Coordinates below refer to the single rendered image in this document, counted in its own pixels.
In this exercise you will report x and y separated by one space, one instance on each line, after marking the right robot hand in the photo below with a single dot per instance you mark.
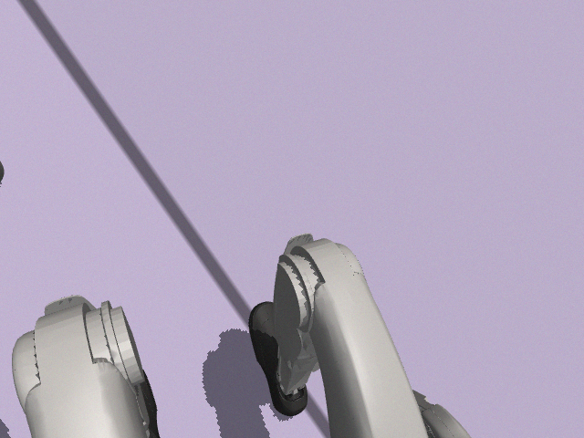
439 423

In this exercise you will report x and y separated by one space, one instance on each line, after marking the left robot foot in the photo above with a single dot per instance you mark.
150 406

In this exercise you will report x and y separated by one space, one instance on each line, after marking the right robot foot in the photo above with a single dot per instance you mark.
266 348

